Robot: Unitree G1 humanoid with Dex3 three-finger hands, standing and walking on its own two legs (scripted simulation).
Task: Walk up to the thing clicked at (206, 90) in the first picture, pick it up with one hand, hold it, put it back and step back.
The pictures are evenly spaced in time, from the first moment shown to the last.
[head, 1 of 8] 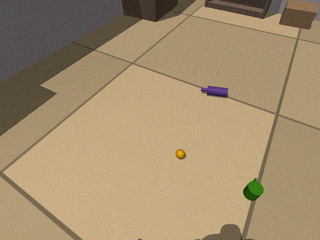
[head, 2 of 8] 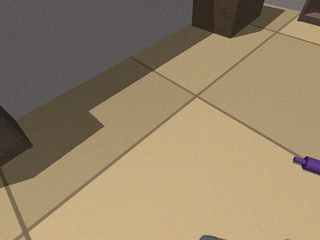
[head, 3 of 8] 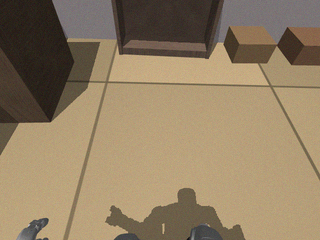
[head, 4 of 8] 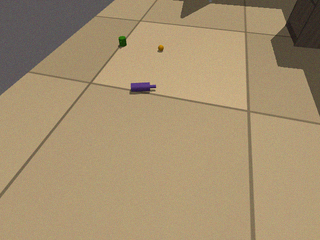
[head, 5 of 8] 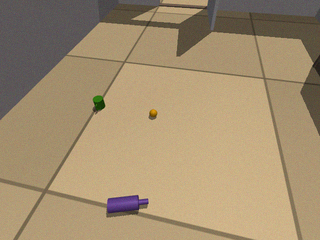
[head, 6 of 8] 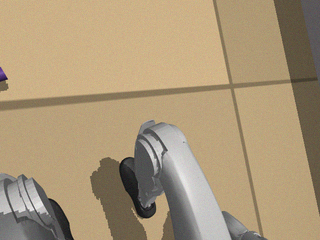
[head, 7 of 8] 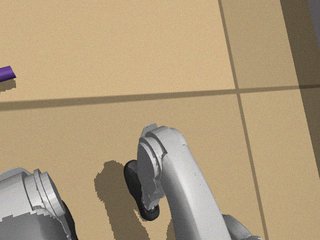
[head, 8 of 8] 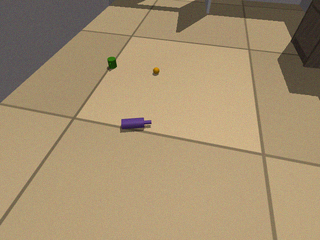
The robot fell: no
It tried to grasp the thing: yes
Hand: left
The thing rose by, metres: 0.68
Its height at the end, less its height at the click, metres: +0.00
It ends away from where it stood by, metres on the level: 0.01
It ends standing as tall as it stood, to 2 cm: yes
